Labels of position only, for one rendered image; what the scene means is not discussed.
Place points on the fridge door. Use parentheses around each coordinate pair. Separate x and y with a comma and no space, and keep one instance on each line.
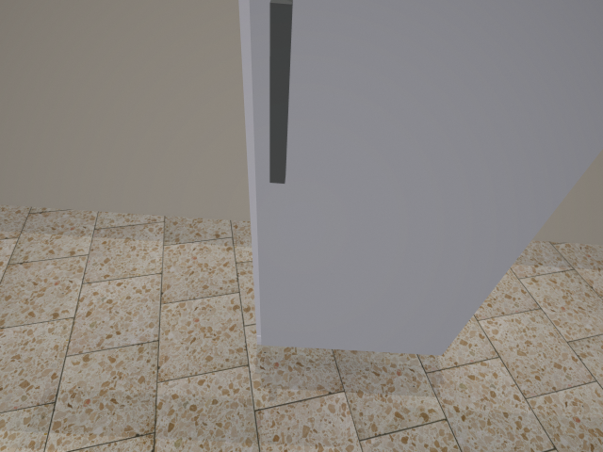
(428,142)

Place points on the handle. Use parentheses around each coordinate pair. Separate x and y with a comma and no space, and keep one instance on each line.
(280,26)

